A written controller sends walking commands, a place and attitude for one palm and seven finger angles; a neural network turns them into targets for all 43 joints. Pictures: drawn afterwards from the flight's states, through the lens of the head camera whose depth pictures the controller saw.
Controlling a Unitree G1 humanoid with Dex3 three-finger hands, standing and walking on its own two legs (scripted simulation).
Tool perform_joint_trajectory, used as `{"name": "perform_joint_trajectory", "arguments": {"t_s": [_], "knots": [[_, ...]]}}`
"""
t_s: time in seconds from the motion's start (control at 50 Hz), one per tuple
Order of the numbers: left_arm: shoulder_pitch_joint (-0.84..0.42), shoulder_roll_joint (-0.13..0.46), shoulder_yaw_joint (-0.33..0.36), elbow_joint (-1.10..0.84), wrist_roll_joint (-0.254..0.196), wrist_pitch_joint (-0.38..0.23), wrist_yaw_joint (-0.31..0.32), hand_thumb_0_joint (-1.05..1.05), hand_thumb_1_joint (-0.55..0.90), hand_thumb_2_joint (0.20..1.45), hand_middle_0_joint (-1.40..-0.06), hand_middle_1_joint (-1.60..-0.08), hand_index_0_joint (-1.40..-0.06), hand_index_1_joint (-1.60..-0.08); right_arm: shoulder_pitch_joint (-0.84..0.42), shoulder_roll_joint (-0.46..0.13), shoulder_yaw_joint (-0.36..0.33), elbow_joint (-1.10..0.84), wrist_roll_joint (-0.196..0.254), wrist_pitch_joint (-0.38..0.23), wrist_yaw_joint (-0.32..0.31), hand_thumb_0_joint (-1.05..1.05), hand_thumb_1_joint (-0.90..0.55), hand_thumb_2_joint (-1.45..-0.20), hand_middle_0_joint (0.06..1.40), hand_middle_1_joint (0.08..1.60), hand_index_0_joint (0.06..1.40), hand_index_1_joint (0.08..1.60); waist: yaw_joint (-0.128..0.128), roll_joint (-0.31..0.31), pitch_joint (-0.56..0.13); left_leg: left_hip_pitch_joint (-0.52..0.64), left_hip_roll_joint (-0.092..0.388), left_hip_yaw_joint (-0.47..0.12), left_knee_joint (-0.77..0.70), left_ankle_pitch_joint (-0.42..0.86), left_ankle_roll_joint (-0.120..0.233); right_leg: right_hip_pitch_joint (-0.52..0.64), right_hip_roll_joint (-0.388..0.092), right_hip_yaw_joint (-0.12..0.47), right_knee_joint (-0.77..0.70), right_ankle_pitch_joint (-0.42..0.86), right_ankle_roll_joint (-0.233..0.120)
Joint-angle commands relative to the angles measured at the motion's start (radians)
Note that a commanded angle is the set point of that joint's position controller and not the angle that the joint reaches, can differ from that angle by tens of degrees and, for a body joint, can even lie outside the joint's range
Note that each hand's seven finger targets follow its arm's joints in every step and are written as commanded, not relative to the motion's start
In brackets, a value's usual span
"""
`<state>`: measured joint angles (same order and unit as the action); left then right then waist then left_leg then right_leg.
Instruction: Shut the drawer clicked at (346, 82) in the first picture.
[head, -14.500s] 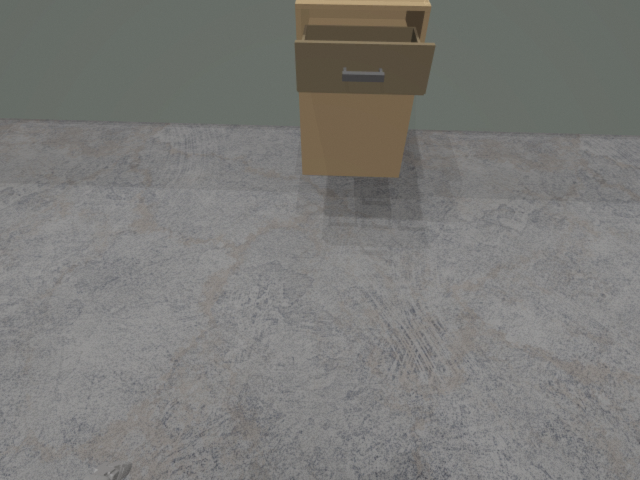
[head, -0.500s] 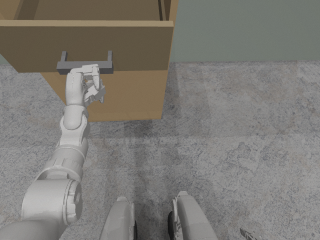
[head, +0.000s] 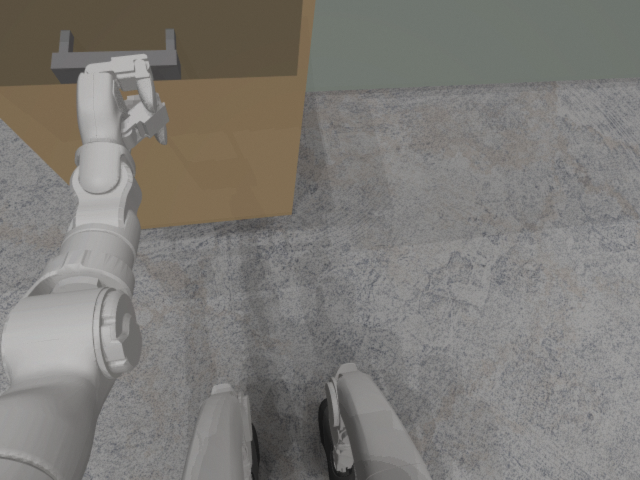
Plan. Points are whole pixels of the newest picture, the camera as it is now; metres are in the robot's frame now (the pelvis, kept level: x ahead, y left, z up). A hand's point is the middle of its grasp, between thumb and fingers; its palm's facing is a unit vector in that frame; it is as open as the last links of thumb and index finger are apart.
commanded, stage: push the drawer shut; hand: left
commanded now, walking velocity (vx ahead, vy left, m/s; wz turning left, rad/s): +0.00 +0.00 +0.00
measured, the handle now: (119, 52) +0.63 +0.17 +0.05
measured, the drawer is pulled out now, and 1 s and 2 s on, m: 0.04 0.00 0.00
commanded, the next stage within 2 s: pull the fist back off the drawer in 0.68 s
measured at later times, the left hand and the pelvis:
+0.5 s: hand (157, 81) +0.59 +0.13 +0.04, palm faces +0.02 -1.00 -0.05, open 3.1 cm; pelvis +0.00 +0.00 -0.01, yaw -1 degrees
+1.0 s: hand (149, 77) +0.59 +0.14 +0.04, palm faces +0.02 -1.00 -0.06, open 3.2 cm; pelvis -0.03 +0.01 -0.03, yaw -1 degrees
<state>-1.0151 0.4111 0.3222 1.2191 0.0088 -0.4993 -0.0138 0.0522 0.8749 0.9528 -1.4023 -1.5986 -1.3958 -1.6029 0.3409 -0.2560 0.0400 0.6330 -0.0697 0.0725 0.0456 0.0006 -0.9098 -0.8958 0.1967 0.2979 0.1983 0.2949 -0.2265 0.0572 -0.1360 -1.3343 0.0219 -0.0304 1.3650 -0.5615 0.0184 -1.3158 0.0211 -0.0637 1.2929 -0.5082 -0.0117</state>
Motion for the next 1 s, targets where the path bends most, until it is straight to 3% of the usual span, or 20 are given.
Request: {"name": "perform_joint_trajectory", "arguments": {"t_s": [0.0, 0.08, 0.12, 0.16, 0.2, 0.24, 0.3, 0.4, 0.42, 0.48, 0.58, 0.66, 0.68, 0.72, 0.76, 0.8, 0.82, 0.86, 0.94, 0.98], "knots": [[-0.597, 0.189, 0.01, -0.22, -0.002, -0.063, 0.011, 0.0, 0.9, 0.9, -1.4, -1.6, -1.4, -1.6, 0.199, -0.182, -0.06, -0.027, 0.0, -0.004, -0.006, 0.0, -0.9, -0.9, 0.2, 0.3, 0.2, 0.3, -0.072, 0.121, -0.571, 0.423, -0.006, -0.057, -0.139, 0.319, 0.019, 0.231, 0.026, 0.033, -0.158, 0.209, -0.012], [-0.635, 0.245, 0.04, -0.214, 0.011, -0.054, 0.012, 0.0, 0.9, 0.9, -1.4, -1.6, -1.4, -1.6, 0.221, -0.187, -0.056, -0.025, -0.006, -0.002, -0.003, 0.0, -0.9, -0.9, 0.2, 0.3, 0.2, 0.3, -0.073, 0.147, -0.608, 0.43, -0.005, -0.062, -0.126, 0.348, 0.019, 0.232, 0.028, 0.031, -0.145, 0.228, -0.015], [-0.668, 0.233, 0.022, -0.209, 0.017, -0.045, 0.008, 0.0, 0.9, 0.9, -1.4, -1.6, -1.4, -1.6, 0.226, -0.186, -0.054, -0.019, -0.009, 0.002, -0.001, 0.0, -0.9, -0.9, 0.2, 0.3, 0.2, 0.3, -0.084, 0.187, -0.605, 0.456, -0.001, -0.072, -0.122, 0.374, 0.014, 0.194, 0.028, 0.022, -0.139, 0.232, -0.017], [-0.657, 0.268, 0.056, -0.195, 0.015, -0.034, 0.012, 0.0, 0.9, 0.9, -1.4, -1.6, -1.4, -1.6, 0.238, -0.192, -0.053, -0.02, -0.011, 0.006, 0.0, 0.0, -0.9, -0.9, 0.2, 0.3, 0.2, 0.3, -0.081, 0.152, -0.614, 0.435, 0.0, -0.068, -0.117, 0.375, 0.018, 0.223, 0.031, 0.026, -0.144, 0.239, -0.015], [-0.686, 0.271, 0.042, -0.201, 0.024, -0.03, 0.005, 0.0, 0.9, 0.9, -1.4, -1.6, -1.4, -1.6, 0.24, -0.19, -0.048, -0.022, -0.011, 0.008, 0.0, 0.0, -0.9, -0.9, 0.2, 0.3, 0.2, 0.3, -0.085, 0.196, -0.629, 0.452, 0.002, -0.075, -0.112, 0.393, 0.014, 0.199, 0.031, 0.022, -0.133, 0.245, -0.017], [-0.709, 0.255, 0.028, -0.189, 0.028, -0.021, 0.006, 0.0, 0.9, 0.9, -1.4, -1.6, -1.4, -1.6, 0.249, -0.19, -0.048, -0.015, -0.013, 0.01, 0.003, 0.0, -0.9, -0.9, 0.2, 0.3, 0.2, 0.3, -0.099, 0.192, -0.609, 0.462, 0.005, -0.083, -0.111, 0.398, 0.014, 0.178, 0.033, 0.017, -0.135, 0.242, -0.017], [-0.736, 0.272, 0.037, -0.199, 0.033, -0.015, 0.01, 0.0, 0.9, 0.9, -1.4, -1.6, -1.4, -1.6, 0.258, -0.194, -0.049, -0.013, -0.017, 0.012, 0.005, 0.0, -0.9, -0.9, 0.2, 0.3, 0.2, 0.3, -0.103, 0.218, -0.642, 0.484, 0.009, -0.088, -0.101, 0.421, 0.012, 0.161, 0.033, 0.014, -0.128, 0.251, -0.017], [-0.84, 0.298, 0.031, -0.176, 0.049, 0.002, 0.021, 0.0, 0.9, 0.9, -1.4, -1.6, -1.4, -1.6, 0.274, -0.195, -0.041, -0.004, -0.019, 0.008, 0.003, 0.0, -0.9, -0.9, 0.2, 0.3, 0.2, 0.3, -0.143, 0.204, -0.611, 0.421, 0.007, -0.087, -0.088, 0.37, 0.022, 0.152, 0.036, 0.019, -0.133, 0.226, -0.012], [-0.853, 0.33, 0.051, -0.179, 0.051, 0.004, 0.026, 0.0, 0.9, 0.9, -1.4, -1.6, -1.4, -1.6, 0.276, -0.198, -0.041, -0.002, -0.018, 0.007, 0.0, 0.0, -0.9, -0.9, 0.2, 0.3, 0.2, 0.3, -0.143, 0.207, -0.613, 0.409, 0.006, -0.082, -0.082, 0.355, 0.024, 0.152, 0.037, 0.023, -0.135, 0.217, -0.012], [-0.899, 0.317, 0.023, -0.175, 0.054, 0.011, 0.028, 0.0, 0.9, 0.9, -1.4, -1.6, -1.4, -1.6, 0.28, -0.197, -0.035, 0.002, -0.019, -0.004, -0.002, 0.0, -0.9, -0.9, 0.2, 0.3, 0.2, 0.3, -0.164, 0.227, -0.602, 0.41, 0.004, -0.09, -0.088, 0.329, 0.026, 0.13, 0.038, 0.018, -0.136, 0.195, -0.014], [-0.958, 0.35, 0.017, -0.176, 0.057, 0.02, 0.028, 0.0, 0.9, 0.9, -1.4, -1.6, -1.4, -1.6, 0.274, -0.201, -0.025, 0.002, -0.017, -0.023, -0.008, 0.0, -0.9, -0.9, 0.2, 0.3, 0.2, 0.3, -0.178, 0.275, -0.617, 0.395, 0.001, -0.09, -0.085, 0.27, 0.028, 0.105, 0.039, 0.022, -0.137, 0.152, -0.017], [-0.987, 0.362, 0.0, -0.151, 0.061, 0.036, 0.027, 0.0, 0.9, 0.9, -1.4, -1.6, -1.4, -1.6, 0.267, -0.208, -0.015, 0.005, -0.014, -0.039, -0.015, 0.0, -0.9, -0.9, 0.2, 0.3, 0.2, 0.3, -0.192, 0.287, -0.588, 0.368, 0.002, -0.1, -0.098, 0.194, 0.026, 0.073, 0.04, 0.018, -0.137, 0.103, -0.018], [-1.003, 0.353, -0.005, -0.158, 0.056, 0.037, 0.028, 0.0, 0.9, 0.9, -1.4, -1.6, -1.4, -1.6, 0.269, -0.207, -0.014, 0.005, -0.015, -0.047, -0.016, 0.0, -0.9, -0.9, 0.2, 0.3, 0.2, 0.3, -0.201, 0.311, -0.596, 0.388, 0.002, -0.103, -0.099, 0.194, 0.028, 0.054, 0.04, 0.017, -0.136, 0.102, -0.018], [-1.007, 0.369, -0.004, -0.148, 0.058, 0.044, 0.028, 0.0, 0.9, 0.9, -1.4, -1.6, -1.4, -1.6, 0.265, -0.212, -0.01, 0.006, -0.013, -0.053, -0.021, 0.0, -0.9, -0.9, 0.2, 0.3, 0.2, 0.3, -0.204, 0.296, -0.592, 0.37, 0.004, -0.106, -0.1, 0.17, 0.027, 0.051, 0.04, 0.016, -0.135, 0.089, -0.017], [-1.007, 0.331, -0.031, -0.121, 0.057, 0.061, 0.028, 0.0, 0.9, 0.9, -1.4, -1.6, -1.4, -1.6, 0.257, -0.212, -0.006, 0.012, -0.01, -0.064, -0.025, 0.0, -0.9, -0.9, 0.2, 0.3, 0.2, 0.3, -0.218, 0.297, -0.556, 0.352, 0.007, -0.109, -0.109, 0.122, 0.028, 0.024, 0.038, 0.016, -0.14, 0.066, -0.015], [-1.013, 0.367, -0.01, -0.134, 0.06, 0.058, 0.03, 0.0, 0.9, 0.9, -1.4, -1.6, -1.4, -1.6, 0.265, -0.22, -0.004, 0.01, -0.014, -0.07, -0.026, 0.0, -0.9, -0.9, 0.2, 0.3, 0.2, 0.3, -0.209, 0.31, -0.566, 0.376, 0.009, -0.127, -0.121, 0.118, 0.023, 0.01, 0.036, 0.005, -0.129, 0.066, -0.018], [-1.021, 0.355, -0.02, -0.135, 0.063, 0.062, 0.03, 0.0, 0.9, 0.9, -1.4, -1.6, -1.4, -1.6, 0.265, -0.22, -0.006, 0.007, -0.014, -0.072, -0.025, 0.0, -0.9, -0.9, 0.2, 0.3, 0.2, 0.3, -0.208, 0.316, -0.586, 0.378, 0.008, -0.129, -0.117, 0.114, 0.023, 0.006, 0.035, 0.007, -0.126, 0.064, -0.018], [-1.002, 0.335, -0.029, -0.103, 0.066, 0.077, 0.03, 0.0, 0.9, 0.9, -1.4, -1.6, -1.4, -1.6, 0.265, -0.219, -0.006, 0.012, -0.015, -0.074, -0.023, 0.0, -0.9, -0.9, 0.2, 0.3, 0.2, 0.3, -0.211, 0.303, -0.558, 0.362, 0.009, -0.131, -0.119, 0.088, 0.023, -0.004, 0.034, 0.004, -0.128, 0.055, -0.018], [-1.01, 0.361, -0.005, -0.125, 0.066, 0.084, 0.031, 0.0, 0.9, 0.9, -1.4, -1.6, -1.4, -1.6, 0.276, -0.224, -0.005, 0.005, -0.018, -0.076, -0.019, 0.0, -0.9, -0.9, 0.2, 0.3, 0.2, 0.3, -0.198, 0.301, -0.574, 0.359, 0.01, -0.138, -0.121, 0.087, 0.022, 0.005, 0.032, 0.001, -0.121, 0.057, -0.019], [-0.992, 0.334, -0.02, -0.105, 0.073, 0.091, 0.028, 0.0, 0.9, 0.9, -1.4, -1.6, -1.4, -1.6, 0.284, -0.223, -0.007, 0.004, -0.018, -0.075, -0.014, 0.0, -0.9, -0.9, 0.2, 0.3, 0.2, 0.3, -0.196, 0.308, -0.565, 0.379, 0.014, -0.155, -0.129, 0.087, 0.018, -0.018, 0.032, -0.007, -0.114, 0.059, -0.02]]}}
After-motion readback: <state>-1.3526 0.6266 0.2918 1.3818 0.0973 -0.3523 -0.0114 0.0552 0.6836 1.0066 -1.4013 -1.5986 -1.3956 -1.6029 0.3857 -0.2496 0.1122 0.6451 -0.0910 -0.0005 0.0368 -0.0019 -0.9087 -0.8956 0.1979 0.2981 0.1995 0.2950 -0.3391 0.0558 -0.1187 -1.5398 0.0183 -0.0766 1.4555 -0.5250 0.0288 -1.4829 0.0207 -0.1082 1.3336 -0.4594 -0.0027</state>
